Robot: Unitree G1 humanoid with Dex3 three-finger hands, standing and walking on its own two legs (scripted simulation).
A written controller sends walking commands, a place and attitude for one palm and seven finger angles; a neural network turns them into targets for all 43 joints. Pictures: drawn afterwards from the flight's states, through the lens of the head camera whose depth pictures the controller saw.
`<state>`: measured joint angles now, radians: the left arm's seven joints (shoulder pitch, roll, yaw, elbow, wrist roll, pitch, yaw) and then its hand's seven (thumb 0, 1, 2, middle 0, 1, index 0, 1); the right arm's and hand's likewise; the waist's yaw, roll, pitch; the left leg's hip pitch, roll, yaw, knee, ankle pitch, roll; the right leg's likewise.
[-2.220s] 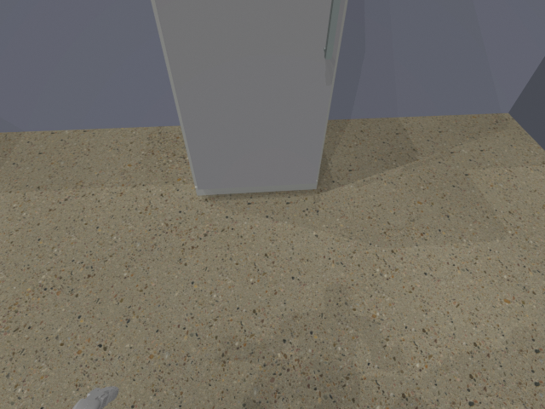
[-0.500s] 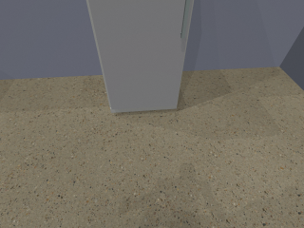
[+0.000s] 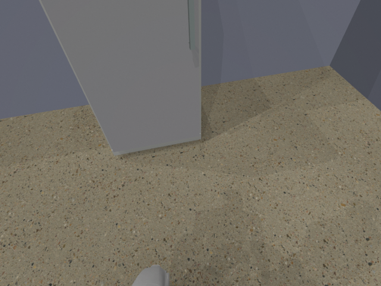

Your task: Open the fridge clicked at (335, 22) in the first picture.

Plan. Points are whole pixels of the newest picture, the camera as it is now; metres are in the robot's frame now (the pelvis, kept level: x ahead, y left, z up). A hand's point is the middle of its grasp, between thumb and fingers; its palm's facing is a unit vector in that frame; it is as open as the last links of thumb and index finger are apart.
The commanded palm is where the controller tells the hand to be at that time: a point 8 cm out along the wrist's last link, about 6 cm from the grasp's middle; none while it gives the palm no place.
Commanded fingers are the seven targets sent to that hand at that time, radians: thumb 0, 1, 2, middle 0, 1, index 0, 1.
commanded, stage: walk to a spot facing it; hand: right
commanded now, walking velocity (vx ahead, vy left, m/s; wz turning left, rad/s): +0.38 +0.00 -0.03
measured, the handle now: out of the picture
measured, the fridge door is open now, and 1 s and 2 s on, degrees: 0 0 0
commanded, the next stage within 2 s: turn to face it in 0.30 s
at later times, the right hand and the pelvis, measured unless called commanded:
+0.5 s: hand (266, 252) +0.25 -0.17 -0.18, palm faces +0.15 +0.96 -0.22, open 7.1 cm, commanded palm none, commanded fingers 0.00 -0.90 -0.90 0.20 0.30 0.20 0.30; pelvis +0.23 +0.03 -0.01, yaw -7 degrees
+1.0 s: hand (257, 201) +0.39 -0.16 -0.18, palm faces -0.04 +0.97 -0.26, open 7.3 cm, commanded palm none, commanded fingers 0.00 -0.90 -0.90 0.20 0.30 0.20 0.30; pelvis +0.32 +0.03 -0.02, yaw +7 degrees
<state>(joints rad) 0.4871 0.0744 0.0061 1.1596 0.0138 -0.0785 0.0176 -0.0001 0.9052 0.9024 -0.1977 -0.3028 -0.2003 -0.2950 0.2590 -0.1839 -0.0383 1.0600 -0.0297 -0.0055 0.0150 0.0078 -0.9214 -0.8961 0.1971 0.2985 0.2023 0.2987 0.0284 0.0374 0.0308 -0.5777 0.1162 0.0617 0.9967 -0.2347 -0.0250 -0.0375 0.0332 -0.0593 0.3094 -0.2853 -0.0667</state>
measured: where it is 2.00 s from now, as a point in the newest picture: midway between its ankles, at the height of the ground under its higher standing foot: (192, 237)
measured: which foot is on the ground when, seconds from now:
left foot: up 0.00-0.20, down 0.22-0.58, up 0.60-0.88, down 0.90-1.00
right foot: down 0.00-0.24, up 0.26-0.56, down 0.58-0.90, up 0.92-1.00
